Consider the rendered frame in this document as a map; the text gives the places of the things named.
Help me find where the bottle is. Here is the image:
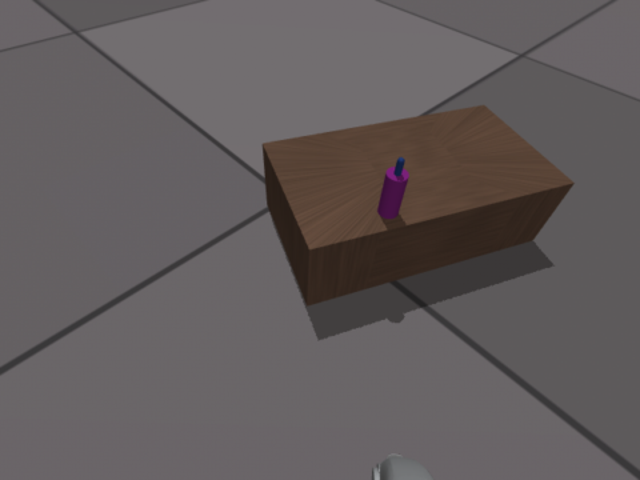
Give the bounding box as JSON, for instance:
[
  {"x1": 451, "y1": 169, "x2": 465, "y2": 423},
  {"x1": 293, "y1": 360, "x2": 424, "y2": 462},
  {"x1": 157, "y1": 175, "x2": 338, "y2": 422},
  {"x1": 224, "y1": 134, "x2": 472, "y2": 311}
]
[{"x1": 378, "y1": 157, "x2": 409, "y2": 219}]

